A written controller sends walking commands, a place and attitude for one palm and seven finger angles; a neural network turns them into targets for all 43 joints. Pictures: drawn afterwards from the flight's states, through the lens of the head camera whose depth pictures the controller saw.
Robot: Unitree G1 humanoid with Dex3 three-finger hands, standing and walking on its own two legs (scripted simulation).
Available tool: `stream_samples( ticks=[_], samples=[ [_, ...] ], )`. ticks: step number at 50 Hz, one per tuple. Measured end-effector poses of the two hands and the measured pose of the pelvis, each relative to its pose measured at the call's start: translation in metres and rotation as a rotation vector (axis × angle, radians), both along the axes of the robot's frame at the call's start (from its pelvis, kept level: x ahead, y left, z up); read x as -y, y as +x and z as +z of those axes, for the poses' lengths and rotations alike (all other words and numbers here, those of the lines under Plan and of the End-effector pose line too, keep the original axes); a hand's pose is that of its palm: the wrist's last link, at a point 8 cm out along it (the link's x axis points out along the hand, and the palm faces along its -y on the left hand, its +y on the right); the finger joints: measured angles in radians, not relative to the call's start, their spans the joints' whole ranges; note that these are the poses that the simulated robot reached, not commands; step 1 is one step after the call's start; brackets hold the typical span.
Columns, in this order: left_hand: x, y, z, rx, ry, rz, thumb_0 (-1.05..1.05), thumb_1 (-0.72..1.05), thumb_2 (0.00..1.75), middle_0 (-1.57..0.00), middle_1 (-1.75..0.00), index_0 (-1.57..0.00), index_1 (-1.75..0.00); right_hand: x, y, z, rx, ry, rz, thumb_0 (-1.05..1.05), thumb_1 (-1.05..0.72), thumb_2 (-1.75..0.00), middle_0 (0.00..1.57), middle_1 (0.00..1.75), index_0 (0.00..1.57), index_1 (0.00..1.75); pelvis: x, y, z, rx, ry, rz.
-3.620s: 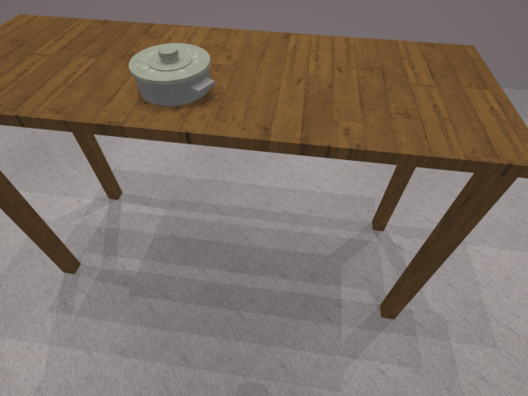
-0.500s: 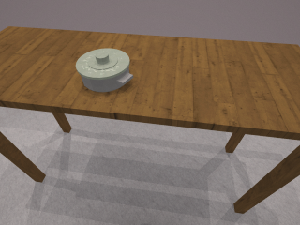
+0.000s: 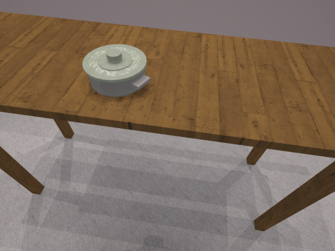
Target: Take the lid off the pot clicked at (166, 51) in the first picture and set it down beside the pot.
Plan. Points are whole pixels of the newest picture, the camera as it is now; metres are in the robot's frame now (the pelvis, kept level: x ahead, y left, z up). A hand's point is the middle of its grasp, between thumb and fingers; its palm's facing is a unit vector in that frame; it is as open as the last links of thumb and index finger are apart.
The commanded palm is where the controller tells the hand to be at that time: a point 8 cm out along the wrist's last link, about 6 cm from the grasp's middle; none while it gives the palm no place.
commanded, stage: shuffle to correct the standing spot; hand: left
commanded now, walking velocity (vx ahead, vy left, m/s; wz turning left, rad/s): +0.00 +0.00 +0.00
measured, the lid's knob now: (114, 54) +0.57 +0.19 +0.16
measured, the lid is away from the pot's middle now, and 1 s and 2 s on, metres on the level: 0.00 0.00 0.00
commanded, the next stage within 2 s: come to a stop and stand still in 0.72 s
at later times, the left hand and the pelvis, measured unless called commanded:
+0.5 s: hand out of the picture +0.07 +0.22 -0.17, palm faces -0.04 -0.97 -0.26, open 7.4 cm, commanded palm none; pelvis +0.03 +0.02 -0.01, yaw -4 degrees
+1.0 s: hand (54, 247) +0.15 +0.32 -0.18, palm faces +0.02 -0.95 -0.30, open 7.4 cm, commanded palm none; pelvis +0.06 +0.09 -0.01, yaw -2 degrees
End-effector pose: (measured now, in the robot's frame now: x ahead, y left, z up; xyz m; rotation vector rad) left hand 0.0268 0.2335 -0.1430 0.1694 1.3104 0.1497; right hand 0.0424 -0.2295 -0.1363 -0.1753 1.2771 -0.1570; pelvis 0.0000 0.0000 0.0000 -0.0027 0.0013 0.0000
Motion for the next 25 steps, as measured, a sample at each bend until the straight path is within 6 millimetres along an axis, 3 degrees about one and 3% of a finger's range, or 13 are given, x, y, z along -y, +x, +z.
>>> stream_samples(
  ticks=[9, 16, 20, 25],
  samples=[
    [0.001, -0.010, -0.001, -0.026, -0.009, 0.008, 0.01, 0.91, 0.90, -0.20, -0.30, -0.20, -0.30, 0.001, 0.000, -0.001, -0.010, 0.001, -0.002, 0.00, -0.91, -0.90, 0.20, 0.30, 0.20, 0.30, -0.001, 0.003, -0.001, 0.003, -0.001, -0.012],
    [-0.015, -0.008, -0.005, -0.065, -0.008, 0.010, 0.01, 0.91, 0.90, -0.20, -0.30, -0.20, -0.30, -0.005, -0.003, -0.001, -0.023, -0.019, -0.030, 0.00, -0.91, -0.90, 0.20, 0.30, 0.20, 0.30, -0.015, 0.015, -0.004, 0.002, 0.005, -0.040],
    [-0.027, 0.005, -0.004, -0.083, 0.018, -0.019, 0.01, 0.91, 0.90, -0.20, -0.30, -0.20, -0.30, -0.012, -0.010, -0.003, -0.034, -0.014, -0.055, 0.00, -0.91, -0.90, 0.20, 0.30, 0.20, 0.30, -0.020, 0.021, -0.005, 0.000, 0.017, -0.069],
    [-0.030, 0.039, 0.003, -0.028, 0.053, -0.045, 0.01, 0.91, 0.90, -0.20, -0.30, -0.19, -0.30, -0.021, -0.026, -0.014, -0.092, 0.028, -0.080, 0.00, -0.91, -0.90, 0.20, 0.30, 0.20, 0.30, -0.019, 0.029, -0.007, -0.005, 0.030, -0.076]
  ],
)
